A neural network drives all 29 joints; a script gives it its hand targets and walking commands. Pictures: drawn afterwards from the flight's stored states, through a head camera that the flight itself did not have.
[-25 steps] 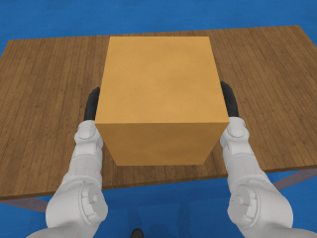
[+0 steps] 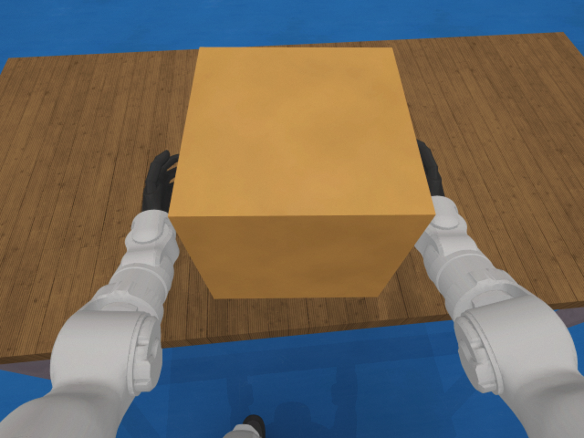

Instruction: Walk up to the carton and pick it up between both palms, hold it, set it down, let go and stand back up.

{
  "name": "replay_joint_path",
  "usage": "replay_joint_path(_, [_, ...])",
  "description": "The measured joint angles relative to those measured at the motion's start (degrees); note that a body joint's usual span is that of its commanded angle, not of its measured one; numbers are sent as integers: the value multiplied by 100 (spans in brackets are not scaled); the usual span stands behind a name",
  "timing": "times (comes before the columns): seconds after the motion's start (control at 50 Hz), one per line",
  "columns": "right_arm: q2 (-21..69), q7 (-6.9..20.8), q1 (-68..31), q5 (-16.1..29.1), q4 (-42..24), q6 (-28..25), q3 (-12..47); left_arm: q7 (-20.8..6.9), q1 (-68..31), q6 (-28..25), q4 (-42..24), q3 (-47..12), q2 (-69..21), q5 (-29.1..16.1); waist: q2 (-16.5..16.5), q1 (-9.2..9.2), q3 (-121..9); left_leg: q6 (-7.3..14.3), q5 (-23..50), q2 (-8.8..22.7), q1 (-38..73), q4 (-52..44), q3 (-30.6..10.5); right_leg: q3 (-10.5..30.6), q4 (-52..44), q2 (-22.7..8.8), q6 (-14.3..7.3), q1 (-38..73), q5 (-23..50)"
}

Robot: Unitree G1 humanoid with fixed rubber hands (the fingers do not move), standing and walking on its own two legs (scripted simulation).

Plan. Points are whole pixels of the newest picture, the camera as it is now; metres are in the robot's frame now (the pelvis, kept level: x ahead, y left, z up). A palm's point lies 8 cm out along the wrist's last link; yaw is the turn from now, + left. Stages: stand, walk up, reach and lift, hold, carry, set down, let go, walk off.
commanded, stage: set down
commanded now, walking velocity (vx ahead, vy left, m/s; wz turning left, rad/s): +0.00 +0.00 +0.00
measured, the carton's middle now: (296, 182) +0.46 +0.08 +0.03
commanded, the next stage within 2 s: none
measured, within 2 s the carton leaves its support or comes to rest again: neither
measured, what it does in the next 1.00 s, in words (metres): stands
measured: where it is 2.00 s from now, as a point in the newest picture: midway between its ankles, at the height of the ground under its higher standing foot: outside the picture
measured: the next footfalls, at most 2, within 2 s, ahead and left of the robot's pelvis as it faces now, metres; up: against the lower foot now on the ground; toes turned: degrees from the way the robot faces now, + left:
none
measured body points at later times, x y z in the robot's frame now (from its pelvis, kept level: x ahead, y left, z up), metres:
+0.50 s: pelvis -0.02 -0.01 +0.00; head +0.08 +0.00 +0.44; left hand +0.42 +0.27 +0.11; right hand +0.49 -0.14 +0.11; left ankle +0.02 +0.13 -0.73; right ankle -0.05 -0.13 -0.73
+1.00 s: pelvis -0.03 -0.01 +0.01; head +0.04 +0.03 +0.46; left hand +0.40 +0.28 +0.16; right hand +0.47 -0.12 +0.17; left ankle +0.02 +0.13 -0.73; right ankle -0.05 -0.13 -0.73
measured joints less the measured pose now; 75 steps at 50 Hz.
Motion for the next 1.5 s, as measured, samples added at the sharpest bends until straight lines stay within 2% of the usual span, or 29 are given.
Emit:
replay_joint_path(0.1, [-277,112,41,282,-174,-41,119,-35,64,114,-404,-224,177,-189,73,53,-91,-12,-55,8,-297,192,-88,-73,160,15,-12,-248,-65])
replay_joint_path(0.24, [-730,212,-49,708,-731,228,493,-158,117,611,-1109,-389,403,-458,205,95,-45,8,27,-47,-387,150,-128,-107,256,-26,1,-382,-72])
replay_joint_path(0.36, [-834,231,-88,699,-1308,614,348,-158,233,1293,-1990,-532,469,-593,306,68,-185,-2,163,-52,-410,-12,-148,-111,140,-15,-22,-422,29])
replay_joint_path(0.44, [-927,120,-170,758,-1658,1045,440,-203,119,1815,-2422,-386,449,-484,329,45,-41,-3,264,-32,-104,-206,-102,-61,-15,7,-27,-161,139])
replay_joint_path(0.52, [-977,18,-403,827,-1658,1545,554,-243,-280,2235,-2181,-195,518,-413,248,-1,219,-8,372,-46,322,-420,-21,16,-41,-8,-38,145,170])
replay_joint_path(0.64, [-870,-65,-667,939,-1405,1923,648,-189,-762,2337,-1393,-136,728,-439,58,-36,399,-41,426,-32,690,-538,32,74,-15,6,-78,420,164])
replay_joint_path(0.72, [-795,-97,-727,1050,-1495,2101,714,-86,-810,2452,-1406,-189,837,-533,-32,-36,424,-62,447,-26,748,-557,-7,42,-42,19,-95,496,177])
replay_joint_path(0.8, [-681,-150,-820,1015,-1703,2321,569,-13,-733,2839,-1945,-234,963,-573,-54,-72,513,-80,495,-34,807,-604,-100,-44,-156,27,-103,625,229])
replay_joint_path(0.86, [-621,-251,-815,834,-1962,2557,273,22,-634,3309,-2598,-204,1034,-549,-65,-137,593,-84,554,-50,882,-689,-182,-123,-313,29,-105,768,299])
replay_joint_path(0.92, [-580,-256,-748,598,-2213,2797,-119,58,-504,3854,-3362,-185,1068,-429,-59,-289,743,-87,626,-88,1051,-807,-298,-239,-529,18,-103,1036,379])
replay_joint_path(1.0, [-578,-92,-354,302,-2746,2951,-623,91,-169,4379,-4351,-279,963,-349,-55,-559,820,-69,696,-183,1207,-913,-457,-402,-698,-40,-85,1297,417])
replay_joint_path(1.06, [-691,1,-297,230,-2719,3150,-710,174,-280,4525,-4169,-256,808,-284,-74,-587,832,-35,690,-202,1271,-915,-412,-356,-655,-69,-64,1320,402])
replay_joint_path(1.16, [-832,125,-561,424,-2329,3520,-494,343,-683,4582,-3199,-143,799,-272,-118,-562,998,29,679,-209,1444,-957,-176,-119,-473,-114,-22,1295,356])
replay_joint_path(1.22, [-868,172,-511,568,-2528,3423,-380,392,-612,4471,-3306,-88,804,-285,-67,-538,991,45,640,-199,1348,-888,-97,-33,-397,-117,2,1166,341])
replay_joint_path(1.28, [-842,219,-252,527,-2847,3156,-340,310,-324,4306,-3697,15,686,-173,29,-481,915,55,585,-195,1253,-814,-68,5,-388,-117,23,1088,333])
replay_joint_path(1.36, [-731,241,220,405,-3111,2907,-346,172,269,4348,-4388,182,464,63,167,-386,934,67,531,-208,1378,-818,-48,30,-464,-129,41,1239,325])
replay_joint_path(1.44, [-674,200,873,273,-3583,2763,-440,81,959,4439,-5103,171,345,9,286,-350,990,72,487,-239,1475,-790,-99,-17,-453,-151,41,1367,270])
replay_joint_path(1.5, [-700,146,1285,216,-3962,2738,-416,42,1334,4473,-5377,191,317,-73,323,-325,1115,66,481,-246,1559,-786,-123,-36,-411,-153,32,1442,236])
